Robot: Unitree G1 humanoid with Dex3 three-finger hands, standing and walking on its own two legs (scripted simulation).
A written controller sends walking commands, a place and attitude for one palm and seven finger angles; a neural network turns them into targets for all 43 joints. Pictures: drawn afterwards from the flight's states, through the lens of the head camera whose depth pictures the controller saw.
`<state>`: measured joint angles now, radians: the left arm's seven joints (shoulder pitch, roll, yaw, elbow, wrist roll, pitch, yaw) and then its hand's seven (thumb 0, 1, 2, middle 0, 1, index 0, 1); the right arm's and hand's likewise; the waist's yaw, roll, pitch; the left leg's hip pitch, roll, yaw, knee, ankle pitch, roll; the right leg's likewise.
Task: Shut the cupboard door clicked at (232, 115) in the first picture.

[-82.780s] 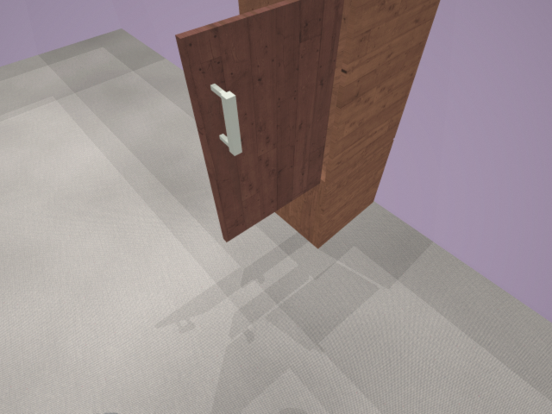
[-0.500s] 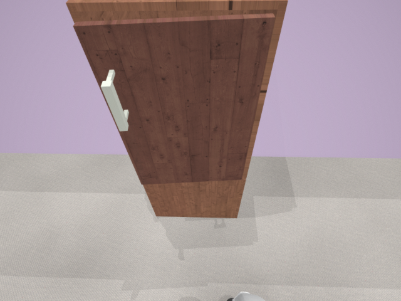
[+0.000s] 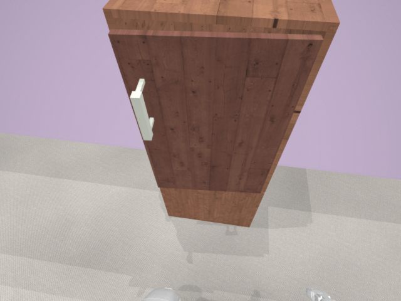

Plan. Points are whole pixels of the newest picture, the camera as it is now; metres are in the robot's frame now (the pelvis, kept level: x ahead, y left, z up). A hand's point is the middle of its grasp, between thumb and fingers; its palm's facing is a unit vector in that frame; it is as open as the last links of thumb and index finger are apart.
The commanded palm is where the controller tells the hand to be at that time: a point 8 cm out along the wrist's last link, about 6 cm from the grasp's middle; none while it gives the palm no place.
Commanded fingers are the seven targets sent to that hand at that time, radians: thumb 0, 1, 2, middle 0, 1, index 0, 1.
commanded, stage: come to a stop and stand still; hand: left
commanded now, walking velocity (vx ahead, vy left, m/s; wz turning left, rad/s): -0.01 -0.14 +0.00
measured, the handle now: (144, 111) +0.48 +0.17 +0.08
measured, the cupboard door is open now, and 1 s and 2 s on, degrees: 5 5 5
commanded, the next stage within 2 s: look again from close up in 0.90 s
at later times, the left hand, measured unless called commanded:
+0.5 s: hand out of the picture +0.01 +0.20 -0.18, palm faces -0.03 -0.98 -0.21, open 7.4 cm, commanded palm none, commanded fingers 0.00 0.90 0.90 -0.20 -0.30 -0.20 -0.30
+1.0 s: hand out of the picture -0.05 +0.13 -0.18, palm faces +0.04 -0.99 -0.16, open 7.3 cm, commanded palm none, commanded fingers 0.00 0.90 0.90 -0.20 -0.30 -0.20 -0.30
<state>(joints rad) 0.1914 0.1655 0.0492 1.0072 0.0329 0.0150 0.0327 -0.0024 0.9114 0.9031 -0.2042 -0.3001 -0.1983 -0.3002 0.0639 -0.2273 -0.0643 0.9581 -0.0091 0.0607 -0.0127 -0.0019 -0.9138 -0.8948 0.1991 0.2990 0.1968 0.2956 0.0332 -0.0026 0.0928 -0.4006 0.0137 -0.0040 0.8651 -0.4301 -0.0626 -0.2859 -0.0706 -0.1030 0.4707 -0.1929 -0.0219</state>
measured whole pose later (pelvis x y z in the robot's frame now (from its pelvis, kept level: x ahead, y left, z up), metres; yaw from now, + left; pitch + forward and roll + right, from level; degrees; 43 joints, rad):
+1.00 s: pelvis -0.04 -0.03 +0.00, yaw +0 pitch -2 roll +0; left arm 0.28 0.13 0.01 1.15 0.00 0.01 0.02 0.00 0.92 0.90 -0.20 -0.30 -0.19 -0.30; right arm 0.28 -0.12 -0.01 1.14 -0.02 0.01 -0.04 0.00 -0.91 -0.89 0.20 0.30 0.20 0.30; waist -0.01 0.00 0.05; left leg -0.18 0.08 0.01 0.40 -0.18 -0.06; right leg -0.09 0.02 -0.05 0.38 -0.26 -0.03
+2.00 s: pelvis -0.02 +0.01 -0.02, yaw -1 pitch +0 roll +0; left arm 0.45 0.14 0.01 1.11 0.02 -0.01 0.01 0.00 0.91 0.90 -0.20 -0.30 -0.19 -0.30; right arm 0.32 -0.13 -0.01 1.08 -0.02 -0.02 -0.01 0.00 -0.91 -0.89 0.20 0.30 0.20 0.30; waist 0.01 -0.05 -0.01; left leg -0.28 0.03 0.04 0.63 -0.35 0.00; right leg -0.19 -0.03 -0.01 0.59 -0.40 0.02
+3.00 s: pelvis +0.01 -0.04 -0.01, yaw +0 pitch -2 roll +0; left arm 0.30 0.16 0.01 1.04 0.02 0.02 0.03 0.00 0.92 0.90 -0.20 -0.30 -0.20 -0.30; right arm 0.24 -0.15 -0.03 1.06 -0.02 0.04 -0.02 -0.01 -0.93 -0.89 0.20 0.30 0.20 0.30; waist 0.00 -0.02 0.01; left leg -0.29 0.04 0.08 0.47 -0.16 0.00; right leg -0.19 0.00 -0.10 0.50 -0.28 -0.03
